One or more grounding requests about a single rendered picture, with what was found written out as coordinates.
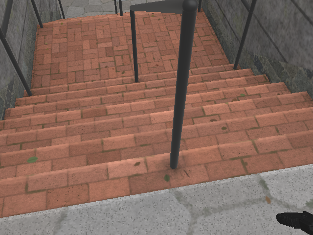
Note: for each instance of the stairs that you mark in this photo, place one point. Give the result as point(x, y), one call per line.
point(87, 142)
point(97, 17)

